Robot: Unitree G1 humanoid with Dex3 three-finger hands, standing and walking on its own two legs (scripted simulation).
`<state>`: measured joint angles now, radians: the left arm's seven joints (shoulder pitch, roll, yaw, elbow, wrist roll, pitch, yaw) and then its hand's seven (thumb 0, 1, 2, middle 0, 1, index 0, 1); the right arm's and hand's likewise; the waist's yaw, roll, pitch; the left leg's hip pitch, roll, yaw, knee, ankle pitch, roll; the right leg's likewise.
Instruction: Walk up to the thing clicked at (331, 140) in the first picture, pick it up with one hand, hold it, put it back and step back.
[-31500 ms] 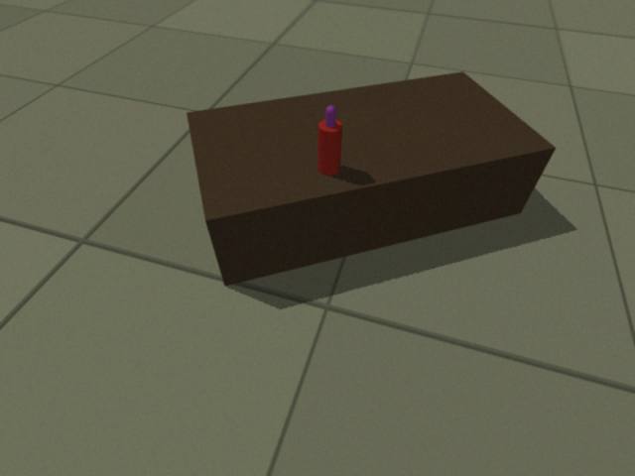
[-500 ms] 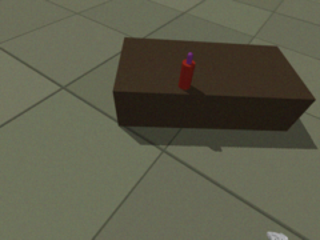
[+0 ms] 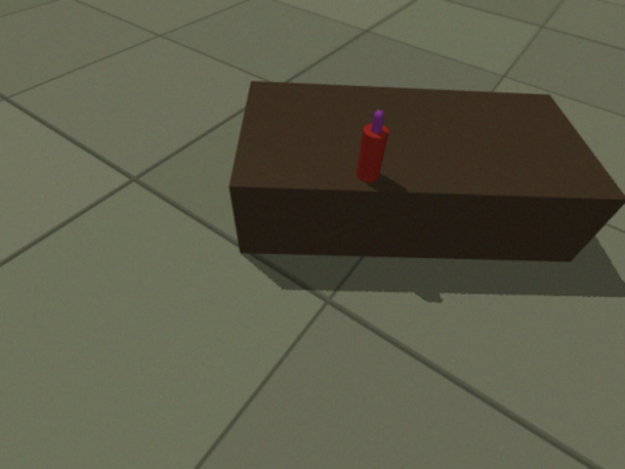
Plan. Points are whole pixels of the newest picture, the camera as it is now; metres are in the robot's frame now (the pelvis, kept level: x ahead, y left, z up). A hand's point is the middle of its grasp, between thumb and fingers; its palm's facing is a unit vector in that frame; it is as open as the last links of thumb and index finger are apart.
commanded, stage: step back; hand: right
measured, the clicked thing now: (373, 145) +1.08 -0.21 -0.28
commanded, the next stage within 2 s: stand in 0.40 s
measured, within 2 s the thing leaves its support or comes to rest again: neither
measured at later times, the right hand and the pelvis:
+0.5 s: hand out of the picture +0.15 -0.26 -0.14, palm faces -0.05 +0.93 -0.36, open 7.4 cm; pelvis +0.04 -0.01 +0.00, yaw +2 degrees
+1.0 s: hand out of the picture +0.12 -0.27 -0.14, palm faces -0.04 +0.95 -0.32, open 7.4 cm; pelvis +0.02 -0.02 +0.01, yaw +1 degrees
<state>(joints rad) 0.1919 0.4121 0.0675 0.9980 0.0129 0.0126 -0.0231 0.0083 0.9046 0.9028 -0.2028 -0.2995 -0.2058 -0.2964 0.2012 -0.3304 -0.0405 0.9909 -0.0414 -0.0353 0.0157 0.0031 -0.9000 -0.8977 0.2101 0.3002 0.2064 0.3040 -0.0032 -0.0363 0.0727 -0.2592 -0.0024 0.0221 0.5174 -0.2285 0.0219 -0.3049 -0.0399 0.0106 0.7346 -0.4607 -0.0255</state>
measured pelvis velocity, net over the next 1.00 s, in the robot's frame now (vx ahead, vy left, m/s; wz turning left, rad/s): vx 0.02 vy -0.02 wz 0.02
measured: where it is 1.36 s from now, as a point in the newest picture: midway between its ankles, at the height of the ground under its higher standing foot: outside the picture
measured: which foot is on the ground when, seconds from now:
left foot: down 0.00-1.00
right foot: up 0.00-0.04, down 0.06-1.00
